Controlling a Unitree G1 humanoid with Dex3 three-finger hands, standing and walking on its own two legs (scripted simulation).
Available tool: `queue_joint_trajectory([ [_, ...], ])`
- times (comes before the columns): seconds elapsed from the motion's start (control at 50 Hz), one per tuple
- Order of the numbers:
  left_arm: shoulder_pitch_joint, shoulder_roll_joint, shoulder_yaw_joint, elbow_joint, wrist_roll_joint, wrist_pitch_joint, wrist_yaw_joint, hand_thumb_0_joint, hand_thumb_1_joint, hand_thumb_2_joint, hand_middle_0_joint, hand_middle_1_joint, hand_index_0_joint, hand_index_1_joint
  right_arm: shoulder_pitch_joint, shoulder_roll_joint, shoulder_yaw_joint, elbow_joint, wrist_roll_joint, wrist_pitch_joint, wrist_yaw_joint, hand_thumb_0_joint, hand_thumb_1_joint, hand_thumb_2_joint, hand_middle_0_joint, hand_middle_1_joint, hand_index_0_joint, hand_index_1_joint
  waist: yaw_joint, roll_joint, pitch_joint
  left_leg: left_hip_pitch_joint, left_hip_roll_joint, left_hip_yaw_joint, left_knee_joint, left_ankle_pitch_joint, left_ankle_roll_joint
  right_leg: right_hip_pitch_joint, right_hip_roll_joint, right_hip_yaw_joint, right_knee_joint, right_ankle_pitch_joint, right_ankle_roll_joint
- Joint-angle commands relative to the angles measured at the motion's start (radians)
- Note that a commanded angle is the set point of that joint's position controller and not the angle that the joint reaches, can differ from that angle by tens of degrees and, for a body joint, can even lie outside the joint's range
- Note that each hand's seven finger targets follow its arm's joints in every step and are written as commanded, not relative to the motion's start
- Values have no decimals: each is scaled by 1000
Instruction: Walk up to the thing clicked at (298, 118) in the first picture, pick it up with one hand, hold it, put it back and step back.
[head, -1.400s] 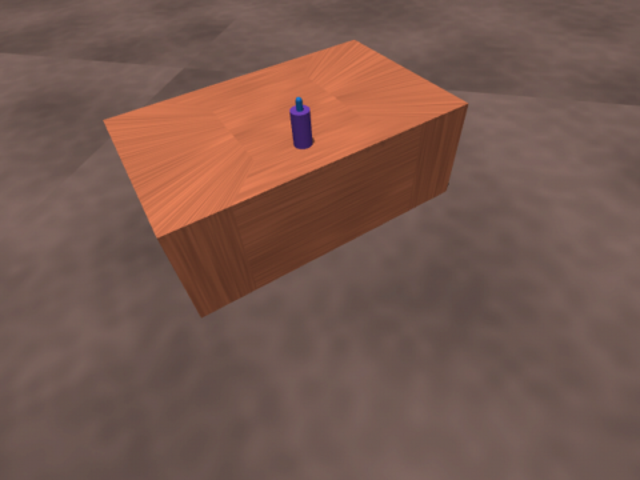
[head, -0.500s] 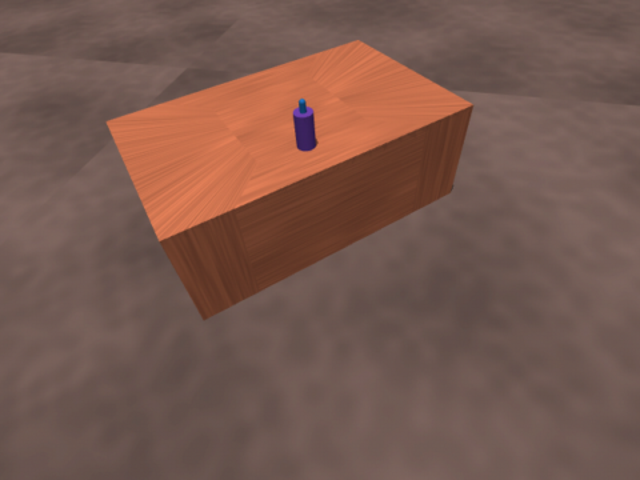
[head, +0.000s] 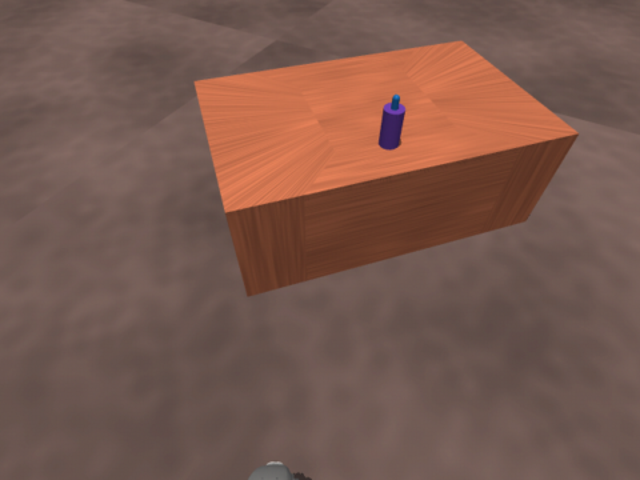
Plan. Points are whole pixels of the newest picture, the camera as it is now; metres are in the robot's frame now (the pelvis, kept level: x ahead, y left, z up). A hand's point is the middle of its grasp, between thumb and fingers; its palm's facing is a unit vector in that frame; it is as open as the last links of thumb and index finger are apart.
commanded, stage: walk up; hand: right
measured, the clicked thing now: (392, 120) +1.15 -0.14 -0.23
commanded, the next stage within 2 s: none
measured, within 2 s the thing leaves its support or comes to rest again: neither
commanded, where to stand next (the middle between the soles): +0.64 -0.12 m, yaw +24 degrees
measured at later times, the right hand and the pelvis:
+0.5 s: hand (538, 394) +0.28 -0.29 -0.14, palm faces -0.20 +0.89 -0.41, open 7.4 cm; pelvis +0.21 -0.02 -0.01, yaw +10 degrees
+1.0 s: hand (502, 238) +0.59 -0.31 -0.14, palm faces -0.32 +0.81 -0.48, open 7.4 cm; pelvis +0.42 -0.07 -0.03, yaw +17 degrees
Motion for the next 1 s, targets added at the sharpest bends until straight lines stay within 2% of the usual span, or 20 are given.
queue_joint_trajectory([
  [0.0, -140, 198, 49, -148, -11, -20, -4, 0, 900, 900, -200, -300, -200, -300, 160, -174, -75, -49, -2, -43, -21, 0, -900, -900, 200, 300, 200, 300, -122, 10, -94, 404, -90, 118, -68, 198, -3, -316, -110, 3, 150, -72, -128],
  [0.02, -81, 148, 30, -151, -10, -10, -7, 0, 900, 900, -200, -300, -200, -300, 259, -224, -96, -29, -3, -50, -37, 0, -900, -900, 200, 300, 200, 300, -167, 152, -153, 593, -92, 51, -90, 74, 39, -451, -68, -23, 405, -54, -116],
  [0.04, -32, 71, 9, -160, -11, -3, -14, 0, 900, 900, -200, -300, -200, -300, 323, -315, -114, -36, -11, -53, -56, 0, -900, -900, 200, 300, 200, 300, -188, 375, -125, 607, 63, -273, -264, -253, 109, -625, 42, -14, 688, -295, -77],
  [0.06, -22, 88, 3, -180, -17, 2, -13, 0, 900, 900, -200, -300, -200, -300, 250, -375, -111, -93, -12, -63, -64, 0, -900, -900, 200, 300, 200, 300, -142, 348, -93, 447, 259, -754, -480, -598, 192, -693, 74, 126, 809, -296, -65],
  [0.08, -68, 215, 31, -184, -20, 6, -13, 0, 900, 900, -200, -300, -200, -300, 178, -391, -109, -120, 20, -61, -61, 0, -900, -900, 200, 300, 200, 300, -131, 201, -28, 306, 319, -871, -562, -644, 252, -620, 20, 231, 810, -273, -59],
  [0.1, -76, 232, 28, -183, -25, 4, -12, 0, 900, 900, -200, -300, -200, -300, 126, -383, -104, -136, 23, -64, -65, 0, -900, -900, 200, 300, 200, 300, -99, 167, 24, 271, 328, -848, -557, -581, 270, -640, -24, 258, 814, -222, -57],
  [0.18, 74, 213, 40, -95, -37, 16, -15, 0, 900, 900, -200, -300, -200, -300, 100, -266, -55, -166, 25, -98, -75, 0, -900, -900, 200, 300, 200, 300, -27, 129, 5, 176, 149, -404, -441, -234, 166, -510, -60, 252, 667, 0, -44],
  [0.4, -126, 169, 47, -221, -21, 9, -49, 0, 900, 900, -200, -300, -200, -300, 184, -296, -63, -200, 19, -121, -96, 0, -900, -900, 200, 300, 200, 300, -81, 136, 33, 207, 135, -293, -369, -34, 179, -512, -38, 218, 325, 131, -18],
  [0.46, -45, 165, 56, -208, -26, -2, -44, 0, 900, 900, -200, -300, -200, -300, 112, -297, -59, -223, 11, -112, -107, 0, -900, -900, 200, 300, 200, 300, -15, 170, -31, 154, 134, -233, -246, 198, 154, -311, -4, 168, 250, 91, -35],
  [0.5, 127, 204, 80, -156, -23, -19, -26, 0, 900, 900, -200, -300, -200, -300, 119, -233, -34, -231, 10, -104, -113, 0, -900, -900, 200, 300, 200, 300, 71, 30, -123, 88, 39, -132, 95, 368, 98, -40, 56, 138, 129, 78, -57],
  [0.52, 242, 275, 108, -134, -10, -30, -14, 0, 900, 900, -200, -300, -200, -300, 182, -155, -7, -232, 16, -103, -113, 0, -900, -900, 200, 300, 200, 300, 112, -190, -178, -65, -39, -79, 392, 230, 60, 112, -63, 312, 45, -74, -78],
  [0.54, 218, 340, 109, -155, -16, -35, -5, 0, 900, 900, -200, -300, -200, -300, 208, -115, 11, -250, 32, -102, -120, 0, -900, -900, 200, 300, 200, 300, 73, -363, -142, -311, -177, -17, 527, -204, 22, 155, -292, 716, -134, -165, -130],
  [0.56, 139, 349, 104, -171, -29, -30, -1, 0, 900, 900, -200, -300, -200, -300, 182, -214, -11, -225, 19, -94, -138, 0, -900, -900, 200, 300, 200, 300, 52, -285, -114, -312, -102, -56, 632, -245, 32, 83, -360, 823, -155, -193, -238],
  [0.66, 55, 211, 53, -208, -34, -34, 10, 0, 900, 900, -200, -300, -200, -300, 183, -183, -9, -160, 31, -90, -104, 0, -900, -900, 200, 300, 200, 300, -18, -141, 6, -153, -24, -74, 459, -39, 26, -172, -151, 304, -57, 289, -196],
  [0.78, 142, 193, 42, -250, -26, -29, 12, 0, 900, 900, -200, -300, -200, -300, 49, -152, -4, -216, 31, -80, -92, 0, -900, -900, 200, 300, 200, 300, 35, -150, -3, -154, -58, 27, 148, 83, -3, -77, -126, 206, -27, 545, -171],
  [0.88, 88, 203, 35, -309, -26, -4, 7, 0, 900, 900, -200, -300, -200, -300, 163, -152, -24, -189, 31, -82, -111, 0, -900, -900, 200, 300, 200, 300, -44, -44, -62, 196, -88, 97, -49, 208, 31, -218, -141, 157, 130, 474, -149],
  [0.92, 94, 154, 16, -328, -30, 0, 9, 0, 900, 900, -200, -300, -200, -300, 323, -233, -57, -153, 16, -92, -133, 0, -900, -900, 200, 300, 200, 300, -138, 108, -135, 487, -39, -22, -148, 170, 95, -389, -45, 95, 473, 398, -94],
  [0.94, 175, 89, 3, -326, -33, 5, 8, 0, 900, 900, -200, -300, -200, -300, 344, -310, -79, -173, -2, -93, -146, 0, -900, -900, 200, 300, 200, 300, -130, 292, -188, 622, 213, -447, -227, 63, 197, -613, 71, 85, 726, -86, -46],
  [0.96, 213, 160, 21, -305, -30, 24, 8, 0, 900, 900, -200, -300, -200, -300, 302, -339, -87, -219, 14, -93, -159, 0, -900, -900, 200, 300, 200, 300, -96, 162, -199, 565, 373, -751, -321, -94, 256, -664, 76, 215, 827, -236, -28],
  [0.98, 214, 247, 38, -297, -24, 38, 12, 0, 900, 900, -200, -300, -200, -300, 261, -351, -93, -232, 43, -91, -161, 0, -900, -900, 200, 300, 200, 300, -99, 92, -173, 530, 429, -780, -355, -154, 322, -679, 36, 276, 930, -210, -23],
])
